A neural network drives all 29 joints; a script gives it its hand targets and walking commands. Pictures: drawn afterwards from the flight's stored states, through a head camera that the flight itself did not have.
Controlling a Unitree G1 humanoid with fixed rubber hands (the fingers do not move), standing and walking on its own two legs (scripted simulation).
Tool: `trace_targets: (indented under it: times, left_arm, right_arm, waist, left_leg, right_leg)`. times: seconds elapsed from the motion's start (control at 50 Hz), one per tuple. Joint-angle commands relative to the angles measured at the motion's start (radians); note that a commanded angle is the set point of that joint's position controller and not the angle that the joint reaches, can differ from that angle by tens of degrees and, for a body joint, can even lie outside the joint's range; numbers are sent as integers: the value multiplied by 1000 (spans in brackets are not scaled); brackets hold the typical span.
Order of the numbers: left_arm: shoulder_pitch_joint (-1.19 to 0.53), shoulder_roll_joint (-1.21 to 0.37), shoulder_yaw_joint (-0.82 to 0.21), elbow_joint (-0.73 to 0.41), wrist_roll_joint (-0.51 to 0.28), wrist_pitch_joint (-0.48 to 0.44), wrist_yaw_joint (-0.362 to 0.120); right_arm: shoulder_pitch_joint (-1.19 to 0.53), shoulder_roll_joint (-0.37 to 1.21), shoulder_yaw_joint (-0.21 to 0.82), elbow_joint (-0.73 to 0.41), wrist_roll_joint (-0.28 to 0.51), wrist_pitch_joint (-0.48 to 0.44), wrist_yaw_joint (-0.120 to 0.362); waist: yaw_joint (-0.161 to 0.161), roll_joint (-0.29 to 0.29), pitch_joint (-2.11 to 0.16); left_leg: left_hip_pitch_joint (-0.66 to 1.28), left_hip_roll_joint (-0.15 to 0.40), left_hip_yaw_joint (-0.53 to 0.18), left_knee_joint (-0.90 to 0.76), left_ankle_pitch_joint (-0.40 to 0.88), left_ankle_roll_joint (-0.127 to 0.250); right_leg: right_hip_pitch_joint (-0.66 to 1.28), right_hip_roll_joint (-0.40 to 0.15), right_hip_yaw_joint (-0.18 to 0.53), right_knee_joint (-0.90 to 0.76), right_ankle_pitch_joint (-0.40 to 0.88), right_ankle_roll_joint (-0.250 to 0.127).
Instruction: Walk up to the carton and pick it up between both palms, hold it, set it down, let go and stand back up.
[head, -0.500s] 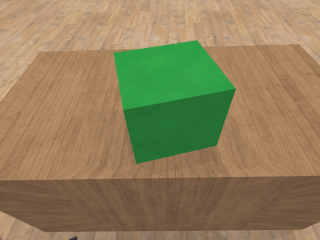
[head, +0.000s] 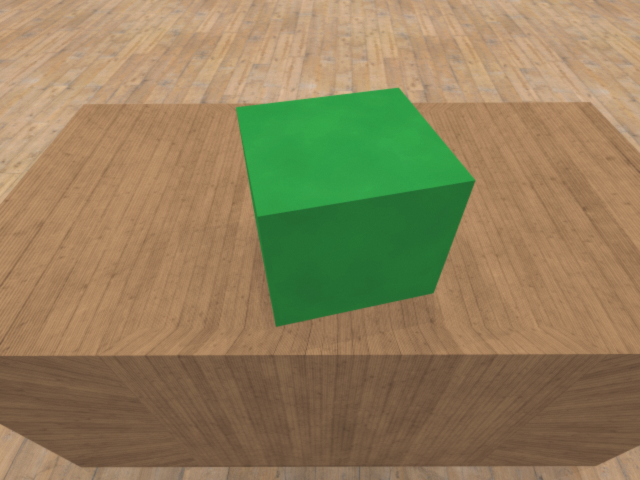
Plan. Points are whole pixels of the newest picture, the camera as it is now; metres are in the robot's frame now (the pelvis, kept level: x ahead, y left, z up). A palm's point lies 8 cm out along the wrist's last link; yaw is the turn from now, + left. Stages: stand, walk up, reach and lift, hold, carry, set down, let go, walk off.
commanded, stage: stand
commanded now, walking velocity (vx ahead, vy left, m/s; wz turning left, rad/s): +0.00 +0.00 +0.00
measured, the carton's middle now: (338, 204) +0.53 -0.03 +0.05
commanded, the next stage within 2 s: none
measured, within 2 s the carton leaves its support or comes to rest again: neither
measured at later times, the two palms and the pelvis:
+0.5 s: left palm out of the picture +0.07 +0.25 -0.12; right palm out of the picture +0.05 -0.25 -0.11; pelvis +0.02 +0.00 +0.00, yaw +0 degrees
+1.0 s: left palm out of the picture +0.07 +0.25 -0.12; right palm out of the picture +0.05 -0.25 -0.12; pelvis +0.02 +0.00 +0.00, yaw +0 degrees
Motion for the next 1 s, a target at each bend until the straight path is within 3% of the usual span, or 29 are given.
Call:
trace_targets:
  times: [0.0,0.1,0.16,0.26,0.4,0.52,0.58,0.8,0.86,0.98]
  left_arm:
    - [-6,128,24,-62,1,-18,6]
    - [10,129,20,-46,1,-16,8]
    - [20,124,11,-40,0,-18,10]
    - [17,129,12,-34,-7,-19,14]
    - [17,134,12,-8,-6,-14,19]
    - [14,122,9,1,-6,-15,20]
    - [18,128,8,15,-8,-12,23]
    - [11,125,3,48,-11,-11,28]
    - [6,124,-1,55,-13,-11,30]
    - [20,117,-3,70,-13,-8,31]
  right_arm:
    - [45,-138,-38,-66,-1,-18,-6]
    - [34,-135,-35,-53,1,-17,-9]
    - [32,-140,-34,-44,-2,-16,-10]
    - [43,-135,-37,-26,2,-14,-11]
    - [32,-128,-29,3,1,-8,-11]
    - [31,-127,-29,21,6,-10,-14]
    - [29,-120,-26,35,3,-6,-14]
    - [19,-117,-25,66,4,-2,-19]
    - [29,-103,-19,78,4,-2,-21]
    - [24,-112,-21,99,3,4,-22]
  waist:
    - [-4,-6,54]
    - [1,15,58]
    - [1,-2,55]
    - [-6,-41,18]
    - [-5,32,73]
    - [1,-11,38]
    - [3,21,53]
    - [1,-27,49]
    - [0,-5,38]
    - [6,-7,76]
  left_leg:
    - [-42,95,-134,-132,-81,25]
    - [-64,105,-143,-154,-69,24]
    - [-39,102,-132,-133,9,26]
    - [-1,102,-128,-123,25,21]
    - [-35,94,-126,-139,37,17]
    - [-16,97,-127,-146,39,20]
    - [-21,98,-124,-150,39,19]
    - [19,97,-111,-141,82,14]
    - [39,99,-114,-138,123,14]
    - [8,94,-121,-166,39,10]
  right_leg:
    - [-35,-84,124,-111,-111,-26]
    - [-11,-83,112,-88,-60,-20]
    - [-7,-85,117,-90,2,-19]
    - [2,-87,109,-92,-8,-23]
    - [14,-92,117,-92,24,-23]
    - [31,-90,108,-91,32,-25]
    - [28,-94,110,-96,30,-24]
    - [21,-95,101,-111,57,-22]
    - [33,-97,102,-99,98,-25]
    - [19,-92,102,-132,18,-21]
